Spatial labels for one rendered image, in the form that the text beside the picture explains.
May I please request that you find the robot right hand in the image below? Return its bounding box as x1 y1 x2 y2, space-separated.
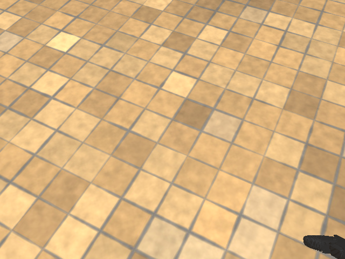
303 235 345 259

